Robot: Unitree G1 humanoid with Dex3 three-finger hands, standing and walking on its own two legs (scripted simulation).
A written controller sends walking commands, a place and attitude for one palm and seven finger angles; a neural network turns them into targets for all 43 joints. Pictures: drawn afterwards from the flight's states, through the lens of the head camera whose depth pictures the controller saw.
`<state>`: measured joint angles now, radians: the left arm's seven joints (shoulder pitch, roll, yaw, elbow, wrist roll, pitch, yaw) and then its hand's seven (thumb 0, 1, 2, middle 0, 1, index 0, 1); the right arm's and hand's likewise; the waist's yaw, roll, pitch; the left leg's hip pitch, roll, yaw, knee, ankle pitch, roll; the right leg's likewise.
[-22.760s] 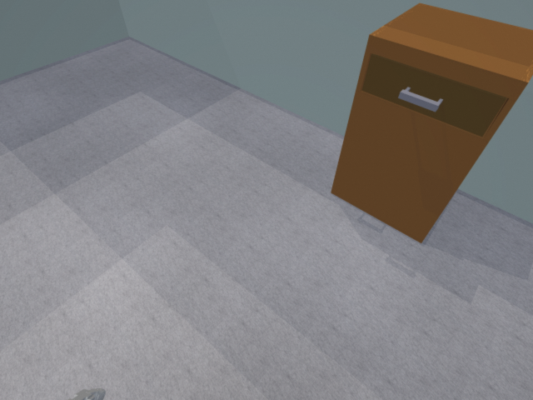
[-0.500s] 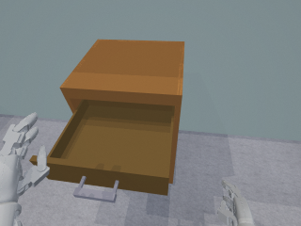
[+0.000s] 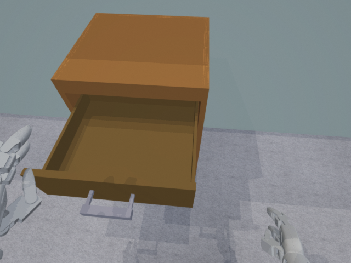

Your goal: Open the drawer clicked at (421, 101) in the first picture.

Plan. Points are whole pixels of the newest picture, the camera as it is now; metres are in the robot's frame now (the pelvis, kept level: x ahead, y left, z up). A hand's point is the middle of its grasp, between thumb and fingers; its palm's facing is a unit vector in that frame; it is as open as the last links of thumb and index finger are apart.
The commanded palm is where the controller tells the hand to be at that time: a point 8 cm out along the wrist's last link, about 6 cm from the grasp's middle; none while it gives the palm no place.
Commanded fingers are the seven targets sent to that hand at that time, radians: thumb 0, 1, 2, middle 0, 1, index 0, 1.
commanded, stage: step back with the hand held close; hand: left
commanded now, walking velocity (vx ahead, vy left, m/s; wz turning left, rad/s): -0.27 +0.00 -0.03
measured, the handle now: (109, 204) +0.27 +0.20 -0.10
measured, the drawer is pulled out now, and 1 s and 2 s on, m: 0.30 0.30 0.30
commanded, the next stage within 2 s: stop stepping back and stand still in 1.04 s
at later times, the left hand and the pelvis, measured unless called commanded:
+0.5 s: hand (5, 238) +0.14 +0.24 +0.15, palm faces +0.33 -0.84 -0.43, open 7.4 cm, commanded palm +0.08 +0.29 +0.18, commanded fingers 0.00 0.90 0.90 -0.20 -0.30 -0.20 -0.30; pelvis -0.05 +0.01 -0.01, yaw +0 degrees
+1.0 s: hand out of the picture +0.06 +0.21 +0.16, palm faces +0.25 -0.83 -0.50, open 7.4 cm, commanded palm -0.01 +0.26 +0.18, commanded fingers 0.00 0.90 0.90 -0.20 -0.30 -0.20 -0.30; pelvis -0.14 -0.02 +0.00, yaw +0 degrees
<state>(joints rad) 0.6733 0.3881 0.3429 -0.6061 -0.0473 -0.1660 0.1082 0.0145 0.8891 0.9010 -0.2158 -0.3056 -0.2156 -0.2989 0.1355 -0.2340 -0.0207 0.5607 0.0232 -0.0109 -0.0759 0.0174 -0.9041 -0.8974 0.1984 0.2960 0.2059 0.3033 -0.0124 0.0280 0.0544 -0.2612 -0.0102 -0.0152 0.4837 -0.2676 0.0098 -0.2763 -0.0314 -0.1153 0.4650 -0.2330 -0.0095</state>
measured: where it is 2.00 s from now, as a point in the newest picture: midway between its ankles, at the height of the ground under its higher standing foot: outside the picture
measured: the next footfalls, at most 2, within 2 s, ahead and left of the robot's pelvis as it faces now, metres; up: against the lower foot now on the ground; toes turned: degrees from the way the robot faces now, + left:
right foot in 0.70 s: -0.11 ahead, -0.13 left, +0.00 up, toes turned -3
left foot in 1.00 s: -0.09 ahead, +0.10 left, +0.00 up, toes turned +1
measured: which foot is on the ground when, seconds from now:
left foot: down 0.00-0.82, up 0.84-0.98, down 1.00-1.00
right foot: down 0.00-0.50, up 0.52-0.68, down 0.70-1.00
